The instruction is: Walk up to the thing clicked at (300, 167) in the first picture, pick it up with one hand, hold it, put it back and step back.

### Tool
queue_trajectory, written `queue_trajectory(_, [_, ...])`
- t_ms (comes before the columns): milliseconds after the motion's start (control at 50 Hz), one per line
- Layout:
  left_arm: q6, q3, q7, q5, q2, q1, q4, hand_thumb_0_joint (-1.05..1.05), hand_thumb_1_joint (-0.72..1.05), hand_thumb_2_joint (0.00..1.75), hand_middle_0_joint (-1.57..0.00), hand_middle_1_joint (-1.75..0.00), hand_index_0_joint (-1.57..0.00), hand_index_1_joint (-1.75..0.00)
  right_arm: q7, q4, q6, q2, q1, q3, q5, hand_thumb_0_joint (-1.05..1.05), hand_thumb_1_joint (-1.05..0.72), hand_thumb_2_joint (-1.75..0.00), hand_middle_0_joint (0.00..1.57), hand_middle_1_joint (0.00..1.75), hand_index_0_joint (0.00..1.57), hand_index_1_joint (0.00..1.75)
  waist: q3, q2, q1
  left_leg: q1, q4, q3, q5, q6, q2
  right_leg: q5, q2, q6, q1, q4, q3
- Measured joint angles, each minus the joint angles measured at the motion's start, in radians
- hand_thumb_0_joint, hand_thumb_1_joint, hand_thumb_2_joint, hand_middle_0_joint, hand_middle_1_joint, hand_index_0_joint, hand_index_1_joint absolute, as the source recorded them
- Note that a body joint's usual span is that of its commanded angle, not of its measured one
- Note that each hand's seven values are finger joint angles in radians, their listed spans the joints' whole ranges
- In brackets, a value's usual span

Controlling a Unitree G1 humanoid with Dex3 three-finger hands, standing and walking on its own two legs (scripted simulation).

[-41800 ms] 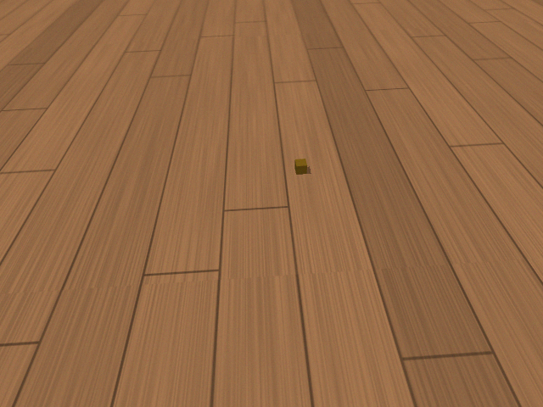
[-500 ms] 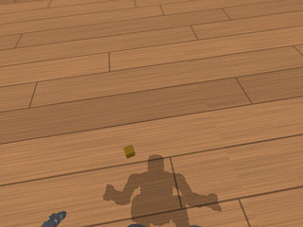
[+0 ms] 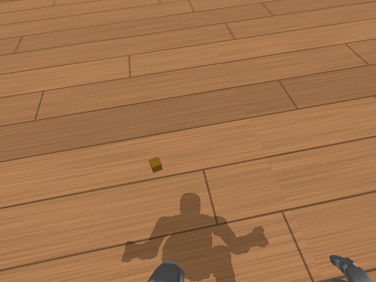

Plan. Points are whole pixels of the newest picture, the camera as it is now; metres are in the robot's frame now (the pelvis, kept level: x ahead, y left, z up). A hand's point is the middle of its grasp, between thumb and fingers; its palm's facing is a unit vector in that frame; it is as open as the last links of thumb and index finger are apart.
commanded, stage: step back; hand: left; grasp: from above
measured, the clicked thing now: (155, 164) +0.81 +0.29 -0.72
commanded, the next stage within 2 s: stand in 1.78 s
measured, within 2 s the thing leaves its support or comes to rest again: neither
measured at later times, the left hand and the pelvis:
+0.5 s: hand out of the picture -0.08 +0.26 -0.14, palm faces +0.00 -0.92 -0.38, open 7.4 cm; pelvis -0.17 -0.01 +0.01, yaw +0 degrees
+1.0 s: hand out of the picture -0.27 +0.24 -0.13, palm faces +0.11 -0.90 -0.41, open 7.4 cm; pelvis -0.30 -0.04 +0.01, yaw +5 degrees
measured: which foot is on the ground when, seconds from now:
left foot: up 0.00-0.22, down 0.24-0.62, up 0.64-0.90, down 0.92-1.00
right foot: down 0.00-0.24, up 0.26-0.56, down 0.58-1.00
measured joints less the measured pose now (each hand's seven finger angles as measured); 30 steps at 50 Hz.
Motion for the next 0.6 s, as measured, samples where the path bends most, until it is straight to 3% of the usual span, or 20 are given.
queue_trajectory(60, [0.002,-0.010,0.004,0.000,-0.012,0.013,-0.006,0.01,0.90,0.89,-0.20,-0.30,-0.20,-0.30,-0.002,0.015,0.003,-0.003,0.028,0.001,0.012,0.01,-0.91,-0.90,0.20,0.30,0.20,0.30,-0.019,-0.024,0.012,-0.031,0.229,-0.035,-0.067,0.002,-0.099,0.038,-0.037,-0.003,-0.026,-0.012,0.018])
queue_trajectory(100, [0.006,-0.010,0.010,0.004,-0.013,0.006,-0.016,0.01,0.90,0.89,-0.20,-0.30,-0.20,-0.30,-0.003,0.019,-0.004,-0.005,0.053,0.004,0.014,0.01,-0.91,-0.90,0.20,0.30,0.20,0.30,-0.025,-0.033,0.009,-0.010,0.263,-0.025,-0.072,-0.003,-0.118,0.062,-0.053,-0.002,-0.045,-0.024,0.015])
queue_trajectory(180, [0.005,-0.009,0.021,0.007,0.001,-0.030,-0.057,0.01,0.90,0.89,-0.21,-0.30,-0.21,-0.30,-0.002,0.034,-0.008,-0.002,0.089,0.007,0.004,0.01,-0.91,-0.90,0.20,0.30,0.20,0.30,-0.018,-0.043,-0.002,0.107,0.067,0.017,-0.086,-0.006,-0.088,0.098,-0.069,0.008,-0.093,-0.017,-0.013])
queue_trajectory(220, [0.008,-0.011,0.022,-0.001,0.014,-0.053,-0.078,0.01,0.90,0.89,-0.20,-0.30,-0.21,-0.30,0.001,0.041,-0.013,0.002,0.102,0.006,-0.004,0.01,-0.91,-0.90,0.20,0.30,0.20,0.30,-0.010,-0.052,-0.011,0.185,-0.120,0.052,-0.013,-0.001,-0.065,0.101,-0.079,0.016,-0.128,0.016,-0.030])
queue_trajectory(260, [0.016,-0.009,0.023,-0.010,0.034,-0.084,-0.086,0.01,0.90,0.89,-0.20,-0.30,-0.20,-0.30,0.003,0.058,-0.017,0.025,0.096,0.003,-0.017,0.01,-0.91,-0.90,0.20,0.30,0.20,0.30,0.020,-0.101,-0.003,0.208,-0.187,0.083,0.084,0.022,-0.088,0.100,-0.101,0.010,-0.161,0.067,-0.003])
queue_trajectory(320, [0.032,-0.004,0.030,-0.018,0.036,-0.095,-0.062,0.01,0.90,0.89,-0.20,-0.30,-0.20,-0.30,0.020,0.058,-0.018,0.039,0.092,0.014,-0.025,0.01,-0.91,-0.90,0.20,0.30,0.20,0.30,0.024,-0.096,-0.015,0.179,-0.175,0.077,0.103,0.035,-0.062,-0.121,-0.004,-0.009,-0.216,0.288,0.075])
queue_trajectory(360, [0.037,-0.001,0.030,-0.025,0.040,-0.088,-0.048,0.01,0.90,0.89,-0.20,-0.30,-0.20,-0.30,0.017,0.058,-0.020,0.048,0.087,0.021,-0.029,0.01,-0.91,-0.90,0.20,0.30,0.21,0.30,0.011,-0.094,-0.018,0.171,-0.209,0.077,0.139,0.031,-0.040,-0.140,0.050,-0.015,-0.241,0.449,0.104])
queue_trajectory(420, [0.031,0.004,0.020,-0.025,0.041,-0.065,-0.039,0.01,0.90,0.89,-0.20,-0.30,-0.20,-0.30,0.012,0.045,-0.021,0.050,0.072,0.021,-0.031,0.01,-0.91,-0.90,0.21,0.31,0.21,0.30,-0.004,-0.087,-0.014,0.146,-0.249,0.085,0.191,0.028,-0.011,-0.124,0.065,-0.002,-0.219,0.534,0.099])
queue_trajectory(500, [0.030,0.003,0.009,-0.018,0.042,-0.032,-0.023,0.01,0.90,0.89,-0.20,-0.30,-0.20,-0.30,0.010,0.011,-0.024,0.038,0.041,0.015,-0.032,0.01,-0.90,-0.90,0.21,0.31,0.21,0.30,-0.009,-0.075,-0.006,0.100,-0.265,0.100,0.244,0.021,0.021,-0.134,0.025,0.022,-0.104,0.363,0.076])
queue_trajectory(580, [0.016,-0.001,0.002,-0.016,0.041,-0.008,0.006,0.01,0.90,0.89,-0.20,-0.30,-0.20,-0.30,0.015,-0.012,-0.011,0.013,0.011,0.014,-0.027,0.01,-0.90,-0.90,0.21,0.31,0.21,0.30,-0.018,-0.059,0.007,0.029,-0.233,0.117,0.279,-0.009,0.051,-0.074,-0.026,0.003,0.040,0.020,0.016])
queue_trajectory(600, [0.012,0.001,0.003,-0.012,0.028,-0.010,0.020,0.01,0.90,0.89,-0.20,-0.30,-0.20,-0.30,0.015,-0.009,-0.005,-0.001,0.001,0.010,-0.023,0.00,-0.90,-0.90,0.21,0.31,0.21,0.30,-0.010,-0.025,0.003,0.012,-0.216,0.099,0.285,-0.014,0.071,-0.056,-0.006,-0.002,0.051,-0.012,-0.002])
